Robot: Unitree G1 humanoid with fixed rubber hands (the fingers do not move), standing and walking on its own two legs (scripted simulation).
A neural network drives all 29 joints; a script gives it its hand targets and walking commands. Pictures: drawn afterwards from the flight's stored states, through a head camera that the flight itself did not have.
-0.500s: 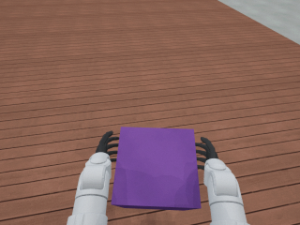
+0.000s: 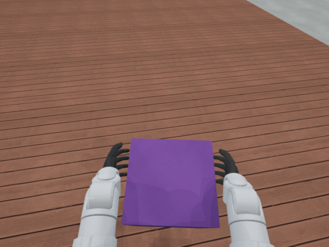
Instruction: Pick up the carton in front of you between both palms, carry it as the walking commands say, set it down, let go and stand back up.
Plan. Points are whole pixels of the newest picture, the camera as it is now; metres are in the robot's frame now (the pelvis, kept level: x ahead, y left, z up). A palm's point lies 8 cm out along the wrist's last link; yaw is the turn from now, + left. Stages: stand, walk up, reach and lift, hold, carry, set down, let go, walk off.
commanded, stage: hold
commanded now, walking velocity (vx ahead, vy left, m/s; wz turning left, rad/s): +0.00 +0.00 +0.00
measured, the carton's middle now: (169, 188) +0.31 +0.01 -0.07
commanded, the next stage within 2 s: set down in 0.42 s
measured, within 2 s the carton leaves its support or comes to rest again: neither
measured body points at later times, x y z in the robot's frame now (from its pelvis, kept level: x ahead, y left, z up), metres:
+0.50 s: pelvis +0.01 +0.06 +0.01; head -0.02 +0.09 +0.46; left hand +0.35 +0.14 +0.04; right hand +0.27 -0.16 +0.04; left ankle +0.09 +0.16 -0.73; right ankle -0.03 -0.08 -0.73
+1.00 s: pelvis -0.02 +0.06 -0.04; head +0.16 +0.04 +0.37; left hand +0.37 +0.15 -0.12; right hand +0.33 -0.14 -0.13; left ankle +0.09 +0.16 -0.73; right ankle -0.03 -0.08 -0.73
